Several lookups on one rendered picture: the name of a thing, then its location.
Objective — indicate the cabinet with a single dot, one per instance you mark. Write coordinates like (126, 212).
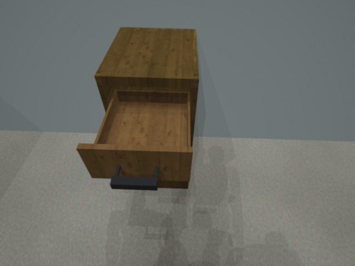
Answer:
(156, 59)

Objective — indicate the drawer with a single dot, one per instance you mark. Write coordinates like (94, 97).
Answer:
(142, 129)

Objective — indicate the handle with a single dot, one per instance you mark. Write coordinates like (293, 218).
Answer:
(134, 183)

